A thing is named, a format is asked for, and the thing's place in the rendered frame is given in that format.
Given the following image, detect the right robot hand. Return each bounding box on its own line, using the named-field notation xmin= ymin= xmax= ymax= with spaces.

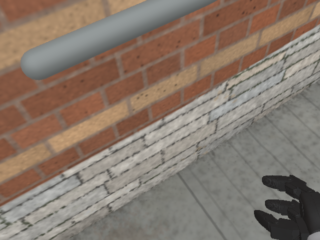
xmin=254 ymin=175 xmax=320 ymax=240

